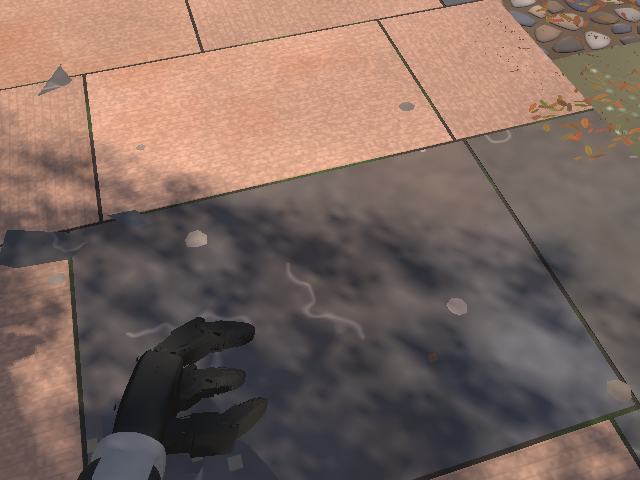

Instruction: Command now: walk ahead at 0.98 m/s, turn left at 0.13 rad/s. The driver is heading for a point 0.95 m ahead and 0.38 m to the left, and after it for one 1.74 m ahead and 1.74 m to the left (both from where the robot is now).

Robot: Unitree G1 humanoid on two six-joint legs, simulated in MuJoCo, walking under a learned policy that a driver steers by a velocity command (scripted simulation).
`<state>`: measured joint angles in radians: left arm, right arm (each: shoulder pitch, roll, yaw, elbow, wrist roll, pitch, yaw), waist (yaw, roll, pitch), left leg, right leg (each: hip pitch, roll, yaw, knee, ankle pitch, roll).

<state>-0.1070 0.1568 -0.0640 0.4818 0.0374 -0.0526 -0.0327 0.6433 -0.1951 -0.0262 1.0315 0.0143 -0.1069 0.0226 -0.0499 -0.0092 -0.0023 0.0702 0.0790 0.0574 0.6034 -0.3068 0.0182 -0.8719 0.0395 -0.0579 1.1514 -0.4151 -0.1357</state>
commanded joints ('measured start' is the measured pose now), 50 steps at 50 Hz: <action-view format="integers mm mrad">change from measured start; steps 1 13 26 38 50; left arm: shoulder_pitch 590 405 269 154 462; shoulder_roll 361 125 217 232 179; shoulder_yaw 166 109 89 76 114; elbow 148 356 89 31 262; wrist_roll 8 -38 30 -13 -21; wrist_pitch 10 -118 -83 -32 -67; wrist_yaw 22 31 41 39 29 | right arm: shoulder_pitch -203 -485 -236 -214 -518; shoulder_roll -159 -55 -236 -317 -131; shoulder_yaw -56 -14 -84 -106 -18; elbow -280 -384 -279 -257 -471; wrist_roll -12 -30 -34 -14 -60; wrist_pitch -53 90 74 25 109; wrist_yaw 24 37 -26 -14 39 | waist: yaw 261 -3 48 27 35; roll -230 -43 -107 51 -83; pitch -515 100 21 -74 51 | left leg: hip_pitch -733 -694 -82 -234 -866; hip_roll -155 -68 88 -99 -2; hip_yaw -315 78 -760 -459 -93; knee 1138 356 -391 -126 664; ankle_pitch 43 413 -22 770 66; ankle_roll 72 88 399 160 53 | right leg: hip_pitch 1093 626 17 677 764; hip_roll -384 -92 -84 -8 -329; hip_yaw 956 -197 180 70 100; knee -743 -1058 335 -620 -898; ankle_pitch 17 730 60 368 722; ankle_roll -52 142 153 155 69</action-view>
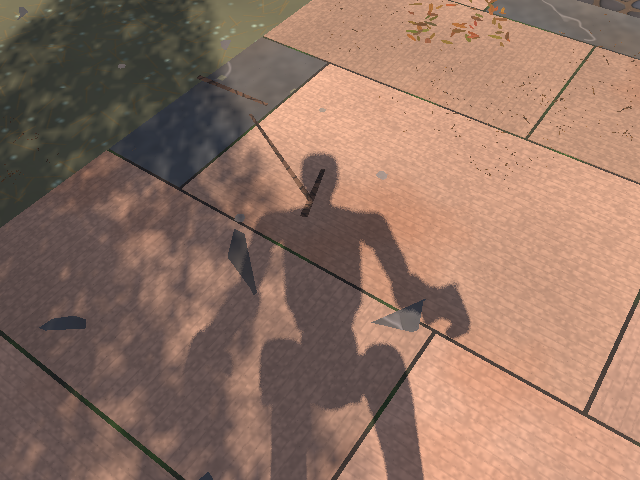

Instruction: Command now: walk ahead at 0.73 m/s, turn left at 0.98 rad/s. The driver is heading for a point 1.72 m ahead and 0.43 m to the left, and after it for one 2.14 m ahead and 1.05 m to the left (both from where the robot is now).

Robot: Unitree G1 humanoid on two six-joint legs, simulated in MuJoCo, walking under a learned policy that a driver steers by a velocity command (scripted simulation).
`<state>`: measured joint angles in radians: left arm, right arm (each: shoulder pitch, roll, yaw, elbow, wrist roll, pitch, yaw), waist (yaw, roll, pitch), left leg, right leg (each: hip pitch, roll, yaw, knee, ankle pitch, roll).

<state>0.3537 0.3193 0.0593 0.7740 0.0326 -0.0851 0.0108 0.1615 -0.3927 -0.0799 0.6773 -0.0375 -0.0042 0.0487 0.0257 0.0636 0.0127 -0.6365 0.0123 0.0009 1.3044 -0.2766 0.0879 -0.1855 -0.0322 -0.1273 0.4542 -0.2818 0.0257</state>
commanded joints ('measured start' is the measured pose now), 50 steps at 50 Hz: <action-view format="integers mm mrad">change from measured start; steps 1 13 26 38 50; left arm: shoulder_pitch -31 -20 -247 -243 -224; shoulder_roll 26 176 34 69 0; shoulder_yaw -7 14 -11 13 0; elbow -25 -191 -216 -197 -151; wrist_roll -19 -34 -26 -21 -3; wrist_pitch -40 -35 54 51 53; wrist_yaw -14 3 29 16 -9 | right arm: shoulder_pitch -59 68 -24 29 7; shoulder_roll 67 -186 -16 10 91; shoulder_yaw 40 -67 -11 -17 15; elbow -135 -195 -113 -65 -7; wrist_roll -9 7 44 40 13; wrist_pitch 5 -22 34 54 25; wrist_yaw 13 -13 -88 -81 -63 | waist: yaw -60 -81 -27 -35 2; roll -165 28 25 -195 10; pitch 47 -475 -201 -94 -59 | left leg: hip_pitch -133 988 303 145 315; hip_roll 56 300 32 -40 55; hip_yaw -18 -800 -330 -133 -150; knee -126 -935 -867 -252 -888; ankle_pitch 84 495 508 -275 -76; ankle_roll -24 419 137 -182 -38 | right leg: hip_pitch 54 -558 -262 -21 -37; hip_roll -234 86 15 -254 8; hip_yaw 90 312 193 490 165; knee -209 1160 430 -93 45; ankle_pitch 699 -284 95 377 60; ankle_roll -84 36 83 -241 -10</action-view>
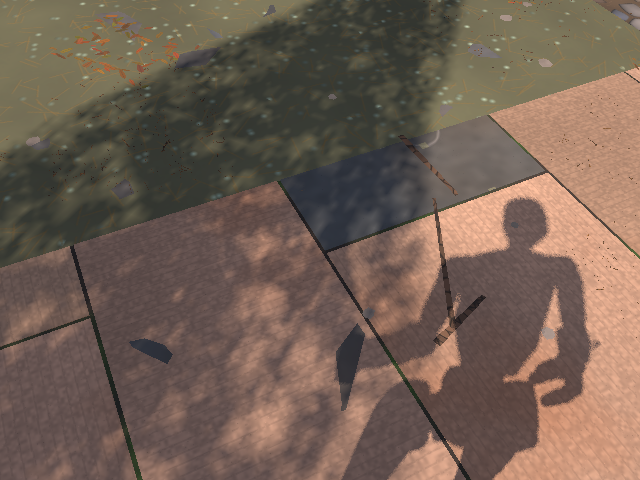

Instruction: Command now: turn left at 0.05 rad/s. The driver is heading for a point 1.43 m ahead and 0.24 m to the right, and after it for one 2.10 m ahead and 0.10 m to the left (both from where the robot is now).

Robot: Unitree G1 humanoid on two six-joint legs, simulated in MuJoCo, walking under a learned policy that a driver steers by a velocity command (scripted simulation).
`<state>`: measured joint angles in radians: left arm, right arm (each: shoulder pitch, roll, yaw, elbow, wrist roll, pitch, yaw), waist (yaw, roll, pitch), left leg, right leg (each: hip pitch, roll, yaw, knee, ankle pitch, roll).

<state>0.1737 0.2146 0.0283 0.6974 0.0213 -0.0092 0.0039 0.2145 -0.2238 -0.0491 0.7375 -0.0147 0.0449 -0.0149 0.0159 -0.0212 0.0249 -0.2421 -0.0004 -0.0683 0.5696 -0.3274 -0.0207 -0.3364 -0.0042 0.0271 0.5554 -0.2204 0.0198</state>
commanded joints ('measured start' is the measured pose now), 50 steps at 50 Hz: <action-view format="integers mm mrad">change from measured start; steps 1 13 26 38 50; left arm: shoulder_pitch -47 4 29 41 53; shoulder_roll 100 84 84 80 74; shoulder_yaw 31 39 46 47 38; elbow -67 1 100 210 296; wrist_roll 4 -10 -17 -22 -24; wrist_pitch -18 -13 -1 8 13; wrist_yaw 3 21 39 48 50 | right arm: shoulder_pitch -44 23 50 83 118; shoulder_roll -93 -62 -48 -47 -38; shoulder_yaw -18 -10 -11 -11 -1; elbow -64 -6 87 188 265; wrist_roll -7 7 12 15 15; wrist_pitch -31 -51 -57 -58 -57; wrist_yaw -3 -20 -24 -32 -34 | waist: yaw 8 -4 -5 -6 -7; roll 80 33 29 25 24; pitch -44 -24 -25 -4 17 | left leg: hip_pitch -92 -69 -47 -32 -27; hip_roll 56 30 14 7 1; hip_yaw -70 -44 -22 -5 9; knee -149 -108 -108 -135 -158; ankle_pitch -13 84 153 163 146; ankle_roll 57 41 36 30 27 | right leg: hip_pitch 109 111 135 152 153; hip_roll -23 -24 -27 -23 -17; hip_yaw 16 19 17 9 3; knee -52 -45 -43 -68 -90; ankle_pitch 16 92 138 141 120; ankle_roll -10 -10 -12 -15 -17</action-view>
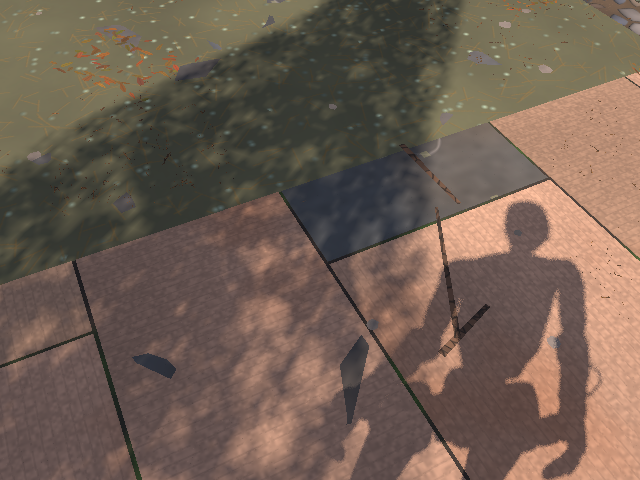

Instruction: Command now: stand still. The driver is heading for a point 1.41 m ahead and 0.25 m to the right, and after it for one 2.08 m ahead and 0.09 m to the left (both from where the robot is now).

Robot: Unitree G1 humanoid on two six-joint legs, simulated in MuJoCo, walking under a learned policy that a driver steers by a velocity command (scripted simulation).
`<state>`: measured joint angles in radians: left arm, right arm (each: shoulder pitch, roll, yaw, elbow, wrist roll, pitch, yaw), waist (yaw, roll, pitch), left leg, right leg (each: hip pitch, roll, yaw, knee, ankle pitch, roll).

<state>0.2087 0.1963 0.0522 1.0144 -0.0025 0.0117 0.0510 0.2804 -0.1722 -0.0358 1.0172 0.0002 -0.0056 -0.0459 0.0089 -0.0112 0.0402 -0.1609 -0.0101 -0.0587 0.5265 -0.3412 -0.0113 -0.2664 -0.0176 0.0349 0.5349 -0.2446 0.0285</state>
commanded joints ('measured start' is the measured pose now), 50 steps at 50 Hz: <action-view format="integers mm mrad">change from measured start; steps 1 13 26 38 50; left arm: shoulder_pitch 19 36 103 520 333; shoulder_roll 92 83 88 189 102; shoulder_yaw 13 0 -4 34 -5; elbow -16 33 78 96 25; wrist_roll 0 -1 -16 62 18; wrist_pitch -7 -6 -4 -99 -146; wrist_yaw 2 0 0 -60 -46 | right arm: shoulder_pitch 55 89 163 -95 -425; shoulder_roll -89 -77 -100 -28 -75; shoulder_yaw -13 0 -3 -16 5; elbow -9 36 67 -156 -310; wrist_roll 0 0 15 -45 -30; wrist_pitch -7 -7 -1 -94 -47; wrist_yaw -3 -2 -6 59 119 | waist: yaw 0 -1 -8 180 45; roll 14 13 39 -376 -63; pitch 3 17 9 -28 136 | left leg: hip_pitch -109 -113 -134 -786 -622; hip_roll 11 7 -9 -79 93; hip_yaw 0 10 12 19 146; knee -116 -126 -129 606 267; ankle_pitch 158 142 -361 -163 317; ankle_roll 17 15 60 148 61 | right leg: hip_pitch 83 77 26 531 210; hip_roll -3 1 56 -347 -181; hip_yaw -5 -7 -54 676 75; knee -70 -80 -36 -415 -584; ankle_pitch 142 123 -397 -656 94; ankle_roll -26 -28 -52 -199 -215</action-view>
